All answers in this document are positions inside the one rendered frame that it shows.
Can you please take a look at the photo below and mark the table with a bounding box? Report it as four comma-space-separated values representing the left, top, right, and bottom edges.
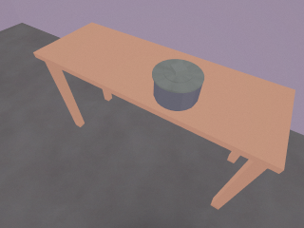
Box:
33, 22, 295, 209

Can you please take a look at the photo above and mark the pot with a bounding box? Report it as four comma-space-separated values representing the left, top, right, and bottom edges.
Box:
153, 82, 202, 111

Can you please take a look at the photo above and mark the lid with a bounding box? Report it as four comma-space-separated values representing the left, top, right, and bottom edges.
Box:
152, 59, 204, 93

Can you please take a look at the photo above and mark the knob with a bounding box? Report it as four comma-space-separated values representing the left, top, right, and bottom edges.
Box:
170, 62, 188, 76

